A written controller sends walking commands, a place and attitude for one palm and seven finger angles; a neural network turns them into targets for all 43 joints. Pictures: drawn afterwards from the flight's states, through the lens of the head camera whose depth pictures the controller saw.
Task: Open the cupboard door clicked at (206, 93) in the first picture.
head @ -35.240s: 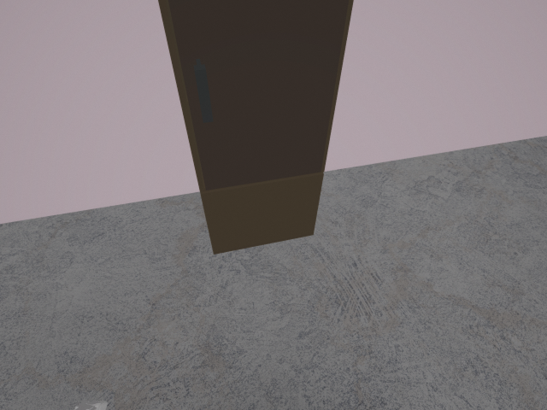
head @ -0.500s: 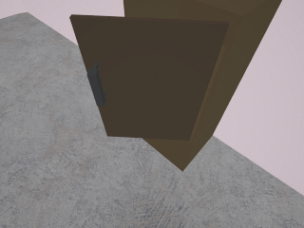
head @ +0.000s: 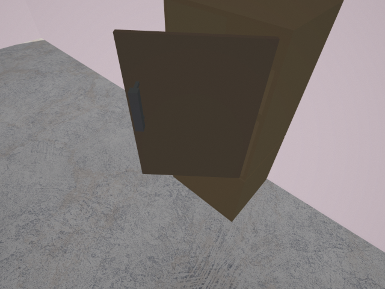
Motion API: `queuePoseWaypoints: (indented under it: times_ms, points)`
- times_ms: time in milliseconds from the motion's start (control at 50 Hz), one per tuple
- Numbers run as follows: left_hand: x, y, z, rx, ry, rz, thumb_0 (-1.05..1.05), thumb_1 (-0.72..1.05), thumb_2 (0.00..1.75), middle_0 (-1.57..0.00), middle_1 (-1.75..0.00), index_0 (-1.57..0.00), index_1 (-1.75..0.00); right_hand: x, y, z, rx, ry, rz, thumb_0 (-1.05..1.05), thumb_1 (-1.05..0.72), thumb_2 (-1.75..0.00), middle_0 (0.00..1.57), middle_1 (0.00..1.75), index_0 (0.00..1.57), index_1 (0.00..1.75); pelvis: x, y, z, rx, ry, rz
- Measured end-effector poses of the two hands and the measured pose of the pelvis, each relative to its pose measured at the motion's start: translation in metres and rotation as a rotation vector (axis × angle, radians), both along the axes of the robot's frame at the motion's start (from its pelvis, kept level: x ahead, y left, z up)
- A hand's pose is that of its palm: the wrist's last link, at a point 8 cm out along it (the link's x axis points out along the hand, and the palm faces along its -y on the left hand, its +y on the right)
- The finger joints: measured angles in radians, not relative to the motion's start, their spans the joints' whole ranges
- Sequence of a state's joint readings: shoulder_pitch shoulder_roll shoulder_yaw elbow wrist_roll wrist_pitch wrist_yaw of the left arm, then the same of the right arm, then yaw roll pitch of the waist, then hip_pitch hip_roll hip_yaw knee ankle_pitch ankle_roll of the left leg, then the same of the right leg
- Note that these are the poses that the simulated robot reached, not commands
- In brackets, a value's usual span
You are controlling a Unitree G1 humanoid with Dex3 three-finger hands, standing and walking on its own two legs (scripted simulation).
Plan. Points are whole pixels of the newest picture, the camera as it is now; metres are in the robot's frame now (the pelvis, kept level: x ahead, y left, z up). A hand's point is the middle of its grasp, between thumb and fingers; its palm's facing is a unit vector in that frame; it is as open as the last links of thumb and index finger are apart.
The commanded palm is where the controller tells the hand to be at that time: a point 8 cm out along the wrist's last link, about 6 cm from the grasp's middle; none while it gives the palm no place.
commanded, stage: come to a stop and stand still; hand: left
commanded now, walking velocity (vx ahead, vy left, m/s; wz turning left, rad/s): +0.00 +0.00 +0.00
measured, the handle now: (138, 106) +0.61 +0.21 +0.04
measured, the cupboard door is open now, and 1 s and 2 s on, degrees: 40 40 40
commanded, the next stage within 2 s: look again from close up in 0.28 s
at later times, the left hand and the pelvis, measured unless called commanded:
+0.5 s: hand out of the picture -0.05 +0.15 -0.17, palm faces +0.04 -0.99 -0.15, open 7.3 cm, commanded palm none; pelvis -0.01 +0.00 +0.00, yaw +1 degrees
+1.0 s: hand out of the picture +0.00 +0.15 -0.17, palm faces +0.03 -0.98 -0.17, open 7.3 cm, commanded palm none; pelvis +0.00 -0.02 +0.01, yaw +0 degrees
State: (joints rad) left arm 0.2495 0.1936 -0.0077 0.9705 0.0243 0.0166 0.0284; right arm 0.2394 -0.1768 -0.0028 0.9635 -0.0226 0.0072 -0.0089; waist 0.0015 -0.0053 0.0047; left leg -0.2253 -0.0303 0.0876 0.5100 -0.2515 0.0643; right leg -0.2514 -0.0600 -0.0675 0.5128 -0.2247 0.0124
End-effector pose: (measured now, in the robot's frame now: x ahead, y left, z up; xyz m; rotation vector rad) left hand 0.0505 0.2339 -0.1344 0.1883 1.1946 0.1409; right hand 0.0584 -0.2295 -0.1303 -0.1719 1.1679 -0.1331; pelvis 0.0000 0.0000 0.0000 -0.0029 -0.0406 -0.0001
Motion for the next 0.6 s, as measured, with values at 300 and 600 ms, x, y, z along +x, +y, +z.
queuePoseWaypoints:
  times_ms: [300, 600]
  points:
    - [-0.111, -0.015, -0.009, -0.048, 0.254, 0.084, 0.00, 0.91, 0.90, -0.20, -0.30, -0.20, -0.30, -0.078, 0.002, -0.006, 0.000, 0.209, -0.027, 0.00, -0.91, -0.90, 0.20, 0.30, 0.20, 0.30, -0.012, 0.000, 0.002, 0.000, 0.020, 0.017]
    - [-0.088, -0.037, -0.012, -0.079, 0.213, 0.073, 0.00, 0.91, 0.90, -0.20, -0.30, -0.20, -0.30, -0.072, 0.014, -0.009, 0.040, 0.210, -0.039, 0.01, -0.91, -0.90, 0.20, 0.30, 0.20, 0.30, -0.006, -0.006, 0.004, 0.005, 0.014, 0.010]
